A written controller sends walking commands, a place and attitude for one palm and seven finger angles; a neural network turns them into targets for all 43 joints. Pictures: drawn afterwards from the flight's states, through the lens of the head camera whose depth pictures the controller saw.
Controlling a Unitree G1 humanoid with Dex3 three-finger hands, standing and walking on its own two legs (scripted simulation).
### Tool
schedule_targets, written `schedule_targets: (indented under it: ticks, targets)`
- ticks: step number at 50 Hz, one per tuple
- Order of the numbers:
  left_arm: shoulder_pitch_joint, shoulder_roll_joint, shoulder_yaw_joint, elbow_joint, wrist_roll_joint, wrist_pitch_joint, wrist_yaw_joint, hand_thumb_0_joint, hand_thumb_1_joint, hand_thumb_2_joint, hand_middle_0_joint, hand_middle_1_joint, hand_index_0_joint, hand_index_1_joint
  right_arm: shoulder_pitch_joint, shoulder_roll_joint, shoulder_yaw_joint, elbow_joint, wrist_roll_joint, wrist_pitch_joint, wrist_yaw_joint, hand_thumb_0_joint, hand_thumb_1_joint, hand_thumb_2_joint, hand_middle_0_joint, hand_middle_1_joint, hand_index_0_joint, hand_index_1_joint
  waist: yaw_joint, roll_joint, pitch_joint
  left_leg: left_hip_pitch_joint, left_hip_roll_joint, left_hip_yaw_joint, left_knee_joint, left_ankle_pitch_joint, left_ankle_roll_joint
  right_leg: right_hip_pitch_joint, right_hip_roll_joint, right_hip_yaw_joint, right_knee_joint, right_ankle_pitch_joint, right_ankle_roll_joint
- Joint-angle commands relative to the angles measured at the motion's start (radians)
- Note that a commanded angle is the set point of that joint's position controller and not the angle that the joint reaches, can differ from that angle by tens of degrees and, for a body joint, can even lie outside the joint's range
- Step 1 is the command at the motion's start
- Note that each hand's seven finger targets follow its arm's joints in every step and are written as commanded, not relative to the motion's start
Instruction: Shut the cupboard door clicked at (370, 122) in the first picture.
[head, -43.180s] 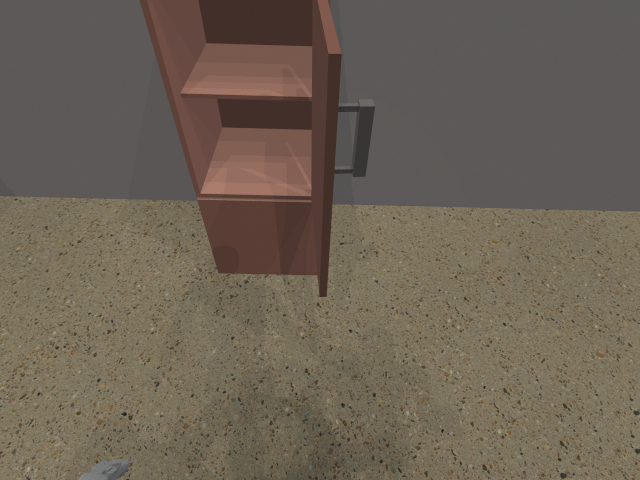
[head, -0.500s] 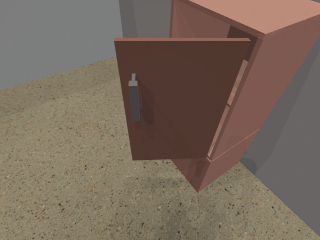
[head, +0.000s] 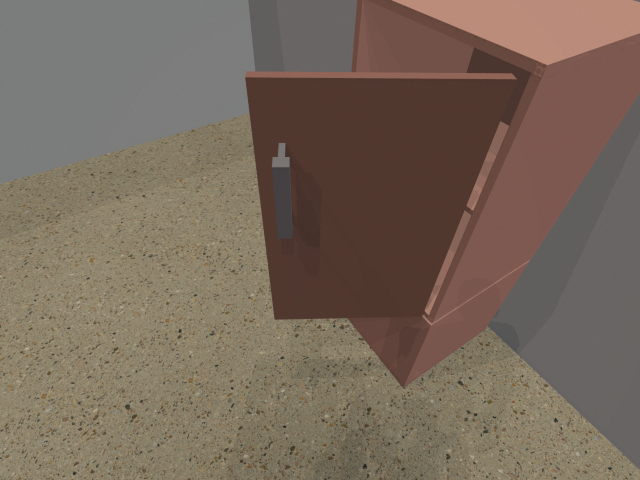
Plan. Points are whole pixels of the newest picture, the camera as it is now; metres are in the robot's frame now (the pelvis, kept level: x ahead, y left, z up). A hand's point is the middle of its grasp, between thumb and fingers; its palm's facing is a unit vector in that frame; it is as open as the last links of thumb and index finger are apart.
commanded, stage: look again from close up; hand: left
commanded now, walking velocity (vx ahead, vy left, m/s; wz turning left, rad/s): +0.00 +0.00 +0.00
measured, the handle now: (283, 191) +0.51 +0.09 +0.08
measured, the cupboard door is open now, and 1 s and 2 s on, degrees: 59 59 59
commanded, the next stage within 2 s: shuffle to correct the standing spot in 0.26 s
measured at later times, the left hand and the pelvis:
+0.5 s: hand out of the picture -0.04 +0.20 -0.18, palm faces +0.02 -0.98 -0.18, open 7.4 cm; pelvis -0.02 +0.02 +0.00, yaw +1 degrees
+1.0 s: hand out of the picture -0.04 +0.11 -0.19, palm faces +0.11 -0.99 -0.08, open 7.4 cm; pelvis +0.03 -0.03 -0.01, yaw +3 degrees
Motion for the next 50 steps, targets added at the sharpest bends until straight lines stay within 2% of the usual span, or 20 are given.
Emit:
schedule_targets:
  ticks: [1, 4, 10, 13, 18, 19, 21, 25, 27, 31, 35, 37, 39, 40, 41, 42, 44, 47, 49, 50]
  targets:
    - [0.067, 0.114, 0.02, -0.051, 0.008, -0.004, -0.002, 0.0, 0.9, 0.9, -0.2, -0.3, -0.2, -0.3, 0.03, -0.089, -0.01, -0.06, 0.0, -0.013, 0.006, 0.0, -0.9, -0.9, 0.2, 0.3, 0.2, 0.3, 0.011, -0.015, 0.113, -0.03, 0.095, -0.126, -0.107, 0.078, 0.008, -0.15, -0.108, 0.106, -0.099, 0.081, -0.038]
    - [0.059, 0.132, 0.022, -0.069, 0.008, 0.004, -0.007, 0.0, 0.9, 0.9, -0.2, -0.3, -0.2, -0.3, 0.027, -0.116, -0.013, -0.075, -0.002, -0.012, 0.009, 0.0, -0.9, -0.9, 0.2, 0.3, 0.2, 0.3, 0.01, -0.007, 0.11, -0.045, 0.095, -0.153, -0.147, -0.025, 0.015, -0.158, -0.095, 0.106, -0.093, 0.0, -0.036]
    - [0.057, 0.157, 0.027, -0.093, 0.009, 0.008, -0.013, 0.0, 0.9, 0.9, -0.2, -0.3, -0.2, -0.3, 0.002, -0.149, -0.017, -0.091, -0.002, -0.018, 0.011, 0.0, -0.9, -0.9, 0.2, 0.3, 0.2, 0.3, 0.019, 0.008, 0.054, -0.044, 0.108, -0.176, -0.18, -0.05, 0.024, -0.11, -0.094, 0.091, -0.079, 0.05, -0.028]
    - [0.057, 0.162, 0.024, -0.096, 0.008, 0.009, -0.016, 0.0, 0.9, 0.9, -0.2, -0.3, -0.2, -0.3, -0.003, -0.151, -0.013, -0.086, 0.0, -0.02, 0.012, 0.0, -0.9, -0.9, 0.2, 0.3, 0.2, 0.3, 0.021, -0.018, 0.041, -0.037, 0.107, -0.169, -0.178, -0.026, 0.024, -0.1, -0.103, 0.09, -0.089, 0.065, -0.026]
    - [0.063, 0.166, 0.021, -0.091, 0.008, 0.013, -0.02, 0.0, 0.9, 0.9, -0.2, -0.3, -0.2, -0.3, -0.002, -0.156, -0.012, -0.068, 0.0, -0.019, 0.014, 0.0, -0.9, -0.9, 0.2, 0.3, 0.2, 0.3, 0.022, 0.02, 0.04, -0.045, 0.112, -0.186, -0.215, -0.077, 0.023, -0.088, -0.101, 0.079, -0.091, 0.06, -0.02]
    - [0.079, 0.144, 0.017, -0.078, 0.006, 0.015, -0.02, 0.0, 0.9, 0.9, -0.2, -0.3, -0.2, -0.3, 0.005, -0.134, -0.007, -0.058, -0.001, -0.017, 0.015, 0.0, -0.9, -0.9, 0.2, 0.3, 0.2, 0.3, 0.021, 0.016, 0.024, -0.04, 0.12, -0.192, -0.224, -0.11, 0.022, -0.08, -0.098, 0.064, -0.09, 0.042, -0.014]
    - [0.095, 0.138, 0.017, -0.067, 0.011, 0.02, -0.023, 0.0, 0.9, 0.9, -0.2, -0.3, -0.2, -0.3, 0.021, -0.14, -0.011, -0.049, -0.002, -0.011, 0.014, 0.0, -0.9, -0.9, 0.2, 0.3, 0.2, 0.3, 0.019, 0.002, 0.02, -0.042, 0.141, -0.228, -0.25, -0.194, 0.035, -0.077, -0.083, 0.029, -0.062, -0.006, -0.009]
    - [0.109, 0.132, 0.022, -0.064, 0.022, 0.035, -0.032, 0.0, 0.9, 0.9, -0.2, -0.3, -0.2, -0.3, 0.036, -0.177, -0.032, -0.039, -0.005, 0.0, 0.006, 0.0, -0.9, -0.9, 0.2, 0.3, 0.2, 0.3, 0.016, 0.049, 0.071, -0.071, 0.195, -0.316, -0.312, -0.325, 0.073, -0.14, -0.057, -0.02, 0.003, -0.064, -0.008]
    - [0.117, 0.129, 0.026, -0.066, 0.025, 0.039, -0.037, 0.0, 0.9, 0.9, -0.2, -0.3, -0.2, -0.3, 0.044, -0.178, -0.038, -0.038, -0.007, 0.003, 0.001, 0.0, -0.9, -0.9, 0.2, 0.3, 0.2, 0.3, 0.016, 0.057, 0.079, -0.073, 0.205, -0.338, -0.312, -0.324, 0.089, -0.156, -0.055, -0.024, 0.014, -0.062, -0.011]
    - [0.142, 0.119, 0.033, -0.063, 0.024, 0.043, -0.045, 0.0, 0.9, 0.9, -0.2, -0.3, -0.2, -0.3, 0.061, -0.169, -0.046, -0.035, -0.009, 0.005, -0.006, 0.0, -0.9, -0.9, 0.2, 0.3, 0.2, 0.3, 0.017, 0.06, 0.065, -0.07, 0.21, -0.314, -0.278, -0.283, 0.092, -0.148, -0.055, -0.025, -0.01, -0.039, -0.018]
    - [0.167, 0.114, 0.043, -0.069, 0.022, 0.044, -0.052, 0.0, 0.9, 0.9, -0.2, -0.3, -0.2, -0.3, 0.063, -0.159, -0.053, -0.036, -0.011, 0.005, -0.01, 0.0, -0.9, -0.9, 0.2, 0.3, 0.2, 0.3, 0.022, 0.036, 0.062, -0.12, 0.195, -0.25, -0.215, -0.252, 0.076, -0.107, -0.068, -0.007, -0.052, -0.031, -0.027]
    - [0.187, 0.12, 0.048, -0.068, 0.021, 0.042, -0.051, 0.0, 0.9, 0.9, -0.2, -0.3, -0.2, -0.3, 0.048, -0.137, -0.05, -0.039, -0.01, 0.001, -0.011, 0.0, -0.9, -0.9, 0.2, 0.3, 0.2, 0.3, 0.03, -0.008, 0.062, -0.165, 0.151, -0.17, -0.122, -0.18, 0.055, -0.066, -0.093, 0.045, -0.098, -0.034, -0.045]
    - [0.214, 0.142, 0.058, -0.068, 0.02, 0.04, -0.046, 0.0, 0.9, 0.9, -0.2, -0.3, -0.2, -0.3, 0.041, -0.086, -0.036, -0.047, -0.008, -0.006, -0.012, 0.0, -0.9, -0.9, 0.2, 0.3, 0.2, 0.3, 0.039, -0.143, 0.043, -0.232, 0.057, -0.024, 0.067, -0.104, 0.024, -0.006, -0.17, 0.165, -0.172, -0.018, -0.094]
    - [0.223, 0.156, 0.063, -0.066, 0.021, 0.039, -0.041, 0.0, 0.9, 0.9, -0.2, -0.3, -0.2, -0.3, 0.028, -0.058, -0.03, -0.053, -0.008, -0.007, -0.013, 0.0, -0.9, -0.9, 0.2, 0.3, 0.2, 0.3, 0.043, -0.209, 0.053, -0.271, 0.015, 0.041, 0.184, -0.13, 0.008, 0.002, -0.23, 0.232, -0.209, 0.059, -0.134]
    - [0.235, 0.155, 0.065, -0.067, 0.023, 0.038, -0.036, 0.0, 0.9, 0.9, -0.2, -0.3, -0.2, -0.3, 0.004, -0.048, -0.029, -0.063, -0.01, -0.005, -0.013, 0.0, -0.9, -0.9, 0.2, 0.3, 0.2, 0.3, 0.055, -0.229, 0.068, -0.321, 0.012, 0.048, 0.293, -0.232, 0.005, 0.014, -0.268, 0.257, -0.225, 0.174, -0.171]
    - [0.233, 0.142, 0.064, -0.072, 0.027, 0.037, -0.032, 0.0, 0.9, 0.9, -0.2, -0.3, -0.2, -0.3, -0.018, -0.054, -0.033, -0.07, -0.009, -0.005, -0.014, 0.0, -0.9, -0.9, 0.2, 0.3, 0.2, 0.3, 0.056, -0.179, 0.089, -0.368, 0.021, 0.037, 0.394, -0.272, 0.006, 0.025, -0.286, 0.263, -0.216, 0.314, -0.204]
    - [0.222, 0.134, 0.065, -0.072, 0.03, 0.036, -0.029, 0.0, 0.9, 0.9, -0.2, -0.3, -0.2, -0.3, -0.027, -0.041, -0.032, -0.067, -0.007, -0.007, -0.014, 0.0, -0.9, -0.9, 0.2, 0.3, 0.2, 0.3, 0.047, -0.097, 0.077, -0.381, 0.037, 0.055, 0.431, -0.28, -0.002, 0.075, -0.261, 0.193, -0.159, 0.541, -0.238]
    - [0.208, 0.141, 0.066, -0.075, 0.033, 0.039, -0.023, 0.0, 0.9, 0.9, -0.2, -0.3, -0.2, -0.3, -0.035, -0.015, -0.024, -0.073, -0.004, -0.012, -0.013, 0.0, -0.9, -0.9, 0.2, 0.3, 0.2, 0.3, 0.042, -0.079, 0.055, -0.288, 0.038, 0.09, 0.289, -0.231, -0.007, 0.056, -0.227, 0.145, -0.107, 0.633, -0.227]
    - [0.149, 0.14, 0.063, -0.086, 0.024, 0.047, -0.029, 0.0, 0.9, 0.9, -0.2, -0.3, -0.2, -0.3, 0.066, -0.015, -0.023, -0.038, -0.005, -0.017, -0.019, 0.0, -0.9, -0.9, 0.2, 0.3, 0.2, 0.3, -0.016, -0.078, 0.01, -0.062, 0.026, 0.108, 0.051, -0.043, -0.006, -0.042, -0.161, 0.081, -0.012, 0.571, -0.167]
    - [0.139, 0.123, 0.061, -0.089, 0.017, 0.048, -0.034, 0.0, 0.9, 0.9, -0.2, -0.3, -0.2, -0.3, 0.158, -0.047, -0.031, -0.002, -0.008, -0.023, -0.027, 0.0, -0.9, -0.9, 0.2, 0.3, 0.2, 0.3, -0.05, -0.036, -0.031, 0.128, 0.075, 0.064, -0.068, 0.104, 0.007, -0.137, -0.123, 0.059, 0.12, 0.491, -0.118]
